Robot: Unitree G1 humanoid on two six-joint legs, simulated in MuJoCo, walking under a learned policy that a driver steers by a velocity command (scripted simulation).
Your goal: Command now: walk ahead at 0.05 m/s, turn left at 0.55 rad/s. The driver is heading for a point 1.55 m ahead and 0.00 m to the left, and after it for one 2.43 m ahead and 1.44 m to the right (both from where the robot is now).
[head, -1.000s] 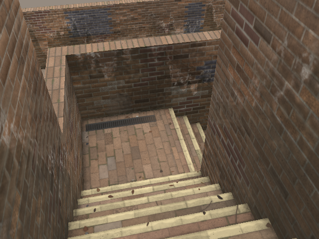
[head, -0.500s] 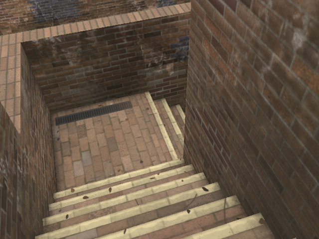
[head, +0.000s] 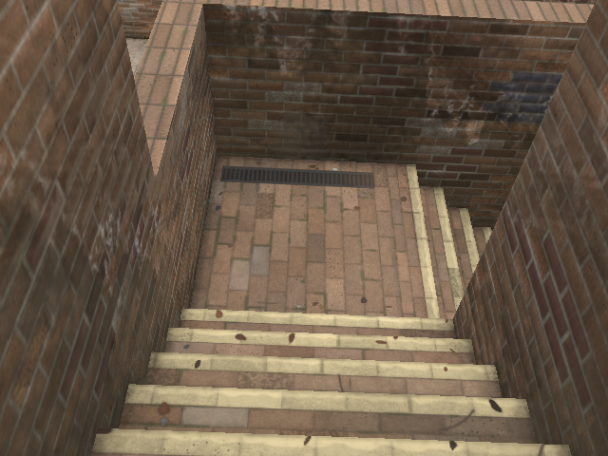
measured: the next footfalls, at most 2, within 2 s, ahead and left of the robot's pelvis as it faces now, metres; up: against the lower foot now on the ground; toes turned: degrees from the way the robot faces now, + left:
right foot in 0.60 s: +0.13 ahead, -0.17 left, +0.00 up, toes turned +18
right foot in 1.32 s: +0.14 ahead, -0.18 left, +0.00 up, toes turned +0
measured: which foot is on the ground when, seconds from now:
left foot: down 0.00-1.00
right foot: up 0.00-0.58, down 0.60-1.00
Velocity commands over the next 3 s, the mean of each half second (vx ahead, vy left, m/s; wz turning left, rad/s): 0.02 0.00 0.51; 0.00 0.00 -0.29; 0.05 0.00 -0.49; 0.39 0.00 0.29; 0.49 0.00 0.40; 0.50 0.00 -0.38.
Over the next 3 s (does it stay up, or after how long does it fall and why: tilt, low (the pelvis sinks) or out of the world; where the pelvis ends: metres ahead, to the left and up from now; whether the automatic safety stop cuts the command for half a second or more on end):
stays up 0.83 0.10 -0.63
